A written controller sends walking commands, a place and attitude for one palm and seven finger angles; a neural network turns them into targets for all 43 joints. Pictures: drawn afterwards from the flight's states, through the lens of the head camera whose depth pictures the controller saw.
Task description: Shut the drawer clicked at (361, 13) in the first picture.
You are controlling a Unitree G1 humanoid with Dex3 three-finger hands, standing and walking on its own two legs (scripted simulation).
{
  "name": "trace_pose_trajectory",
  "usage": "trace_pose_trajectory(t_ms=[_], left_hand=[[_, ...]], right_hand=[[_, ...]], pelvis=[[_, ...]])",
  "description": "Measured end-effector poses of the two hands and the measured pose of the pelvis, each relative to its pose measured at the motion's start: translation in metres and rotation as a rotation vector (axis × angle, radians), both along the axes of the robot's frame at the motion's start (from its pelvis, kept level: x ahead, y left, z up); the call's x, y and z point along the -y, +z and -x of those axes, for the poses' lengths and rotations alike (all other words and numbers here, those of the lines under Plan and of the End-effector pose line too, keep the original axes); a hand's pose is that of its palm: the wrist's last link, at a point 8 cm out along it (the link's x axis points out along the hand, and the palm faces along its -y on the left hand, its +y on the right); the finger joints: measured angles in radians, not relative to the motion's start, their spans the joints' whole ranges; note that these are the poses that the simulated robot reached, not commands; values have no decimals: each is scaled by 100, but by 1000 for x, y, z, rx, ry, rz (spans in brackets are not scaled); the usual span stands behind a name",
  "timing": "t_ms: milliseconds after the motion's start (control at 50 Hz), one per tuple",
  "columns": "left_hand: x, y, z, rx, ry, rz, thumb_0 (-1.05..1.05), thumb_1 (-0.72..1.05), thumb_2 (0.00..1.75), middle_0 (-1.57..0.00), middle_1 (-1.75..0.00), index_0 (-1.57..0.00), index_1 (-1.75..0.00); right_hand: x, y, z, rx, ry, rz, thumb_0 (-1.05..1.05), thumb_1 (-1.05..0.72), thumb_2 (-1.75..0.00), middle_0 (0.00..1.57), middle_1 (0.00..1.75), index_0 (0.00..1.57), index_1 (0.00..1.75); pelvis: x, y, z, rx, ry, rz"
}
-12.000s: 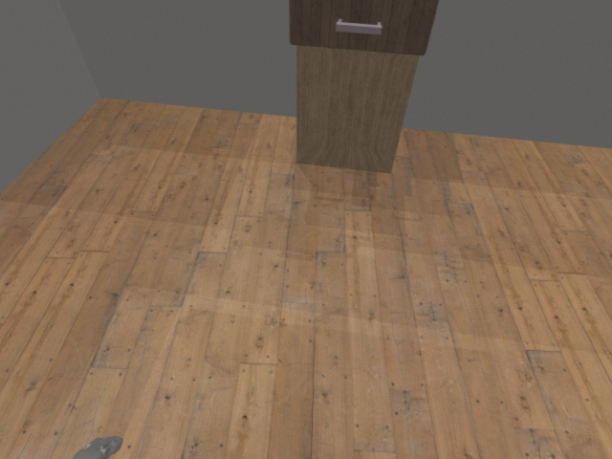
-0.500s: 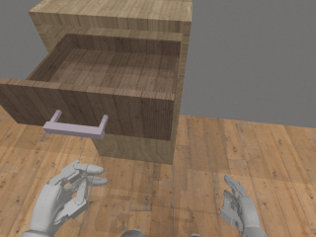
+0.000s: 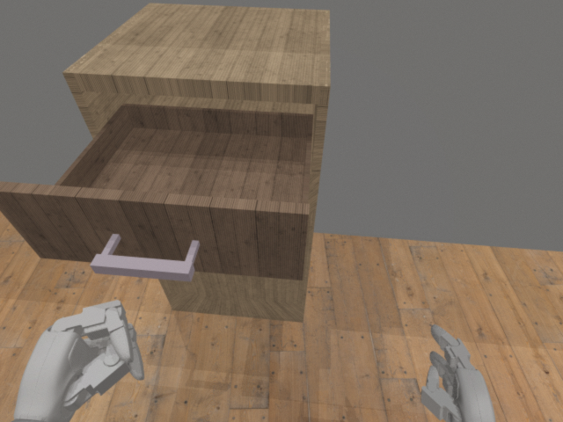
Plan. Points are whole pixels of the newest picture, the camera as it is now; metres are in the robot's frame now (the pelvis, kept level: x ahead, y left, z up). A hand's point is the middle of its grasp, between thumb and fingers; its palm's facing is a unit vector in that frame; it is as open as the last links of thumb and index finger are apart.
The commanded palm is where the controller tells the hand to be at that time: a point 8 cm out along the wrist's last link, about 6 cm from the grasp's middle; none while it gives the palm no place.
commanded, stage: raise the hand and make a fist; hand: left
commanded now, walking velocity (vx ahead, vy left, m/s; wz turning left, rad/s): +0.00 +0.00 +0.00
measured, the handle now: (148, 255) +0.32 +0.23 +0.07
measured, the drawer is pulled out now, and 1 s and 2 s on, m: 0.28 0.28 0.28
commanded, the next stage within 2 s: bring the fist close to the handle in 0.74 s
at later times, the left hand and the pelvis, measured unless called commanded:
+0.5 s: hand (84, 347) +0.15 +0.20 +0.16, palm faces +0.06 -0.99 -0.12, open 3.3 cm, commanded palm +0.09 +0.25 +0.17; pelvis +0.00 +0.01 +0.02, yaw +0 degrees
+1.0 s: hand (102, 347) +0.16 +0.19 +0.15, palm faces +0.09 -0.99 -0.12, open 3.3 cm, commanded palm +0.12 +0.24 +0.16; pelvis -0.01 -0.02 +0.02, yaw +0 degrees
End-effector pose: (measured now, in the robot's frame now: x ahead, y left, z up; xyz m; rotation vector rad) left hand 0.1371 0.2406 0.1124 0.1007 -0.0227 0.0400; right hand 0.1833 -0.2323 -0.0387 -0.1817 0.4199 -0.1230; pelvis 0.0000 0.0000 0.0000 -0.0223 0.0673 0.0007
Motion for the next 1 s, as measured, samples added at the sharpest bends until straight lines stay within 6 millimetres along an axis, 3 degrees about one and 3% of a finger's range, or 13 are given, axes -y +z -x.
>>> trace_pose_trajectory(t_ms=[180,320,420,580,780,1000], left_hand=[[-11,28,5,19,10,-12,2,90,89,-135,-153,-134,-154],[-11,48,8,41,4,-30,2,90,89,-139,-158,-138,-159],[-14,60,9,56,8,-41,2,90,89,-140,-159,-139,-160],[-11,53,10,10,10,-20,2,90,89,-140,-159,-140,-160],[-4,60,12,42,26,-46,2,90,89,-140,-160,-140,-160],[-4,45,5,3,49,-21,2,90,89,-140,-160,-140,-160]], right_hand=[[-45,16,-24,82,114,-66,1,-90,-90,20,29,20,30],[-58,19,-25,90,154,-81,1,-90,-90,20,30,20,30],[-53,21,-21,88,145,-81,1,-90,-90,20,30,20,30],[-32,23,-11,87,110,-53,1,-90,-90,20,30,20,30],[-12,18,1,81,77,-50,1,-90,-90,20,29,20,30],[1,10,6,61,63,-48,1,-90,-90,20,30,20,30]], pelvis=[[-8,8,-5,49,6,6],[-10,13,-4,77,10,4],[-8,16,-3,91,8,1],[-2,18,0,102,3,-3],[8,19,5,108,1,-8],[20,18,8,98,3,-10]])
